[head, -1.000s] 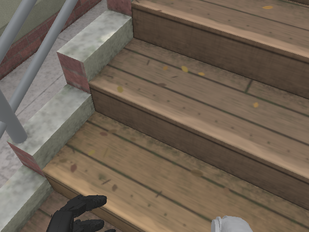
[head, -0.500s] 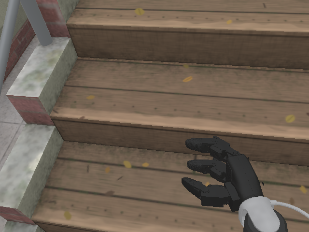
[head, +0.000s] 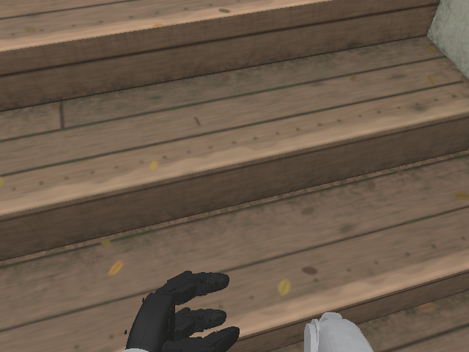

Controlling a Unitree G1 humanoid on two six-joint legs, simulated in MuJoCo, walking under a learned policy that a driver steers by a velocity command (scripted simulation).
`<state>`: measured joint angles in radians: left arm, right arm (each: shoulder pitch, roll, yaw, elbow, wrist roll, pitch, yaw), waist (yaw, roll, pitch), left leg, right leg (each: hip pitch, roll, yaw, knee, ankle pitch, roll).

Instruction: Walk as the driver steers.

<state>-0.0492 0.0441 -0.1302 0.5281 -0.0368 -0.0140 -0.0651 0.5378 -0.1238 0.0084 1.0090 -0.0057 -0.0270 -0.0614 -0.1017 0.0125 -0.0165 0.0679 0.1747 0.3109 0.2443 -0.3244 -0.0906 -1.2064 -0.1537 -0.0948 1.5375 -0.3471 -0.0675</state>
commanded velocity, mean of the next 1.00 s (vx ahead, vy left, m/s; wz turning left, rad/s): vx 0.50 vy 0.00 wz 0.14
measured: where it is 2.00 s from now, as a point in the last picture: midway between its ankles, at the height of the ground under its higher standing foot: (104, 5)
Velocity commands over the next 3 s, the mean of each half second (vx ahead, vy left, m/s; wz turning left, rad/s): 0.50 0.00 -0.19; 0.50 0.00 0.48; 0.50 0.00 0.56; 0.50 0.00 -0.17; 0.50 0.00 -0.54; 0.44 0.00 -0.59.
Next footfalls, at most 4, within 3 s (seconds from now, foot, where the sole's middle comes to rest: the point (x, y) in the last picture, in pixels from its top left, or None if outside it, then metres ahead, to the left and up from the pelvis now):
0.04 right None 0.23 -0.13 -0.61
0.58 left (228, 278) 0.53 -0.01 -0.45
1.06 right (260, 109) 0.89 -0.12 -0.29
1.66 left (50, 21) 1.07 0.36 -0.12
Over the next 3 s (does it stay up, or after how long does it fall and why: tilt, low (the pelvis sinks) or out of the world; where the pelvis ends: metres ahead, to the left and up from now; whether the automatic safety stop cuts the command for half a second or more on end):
stays up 1.70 0.34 0.96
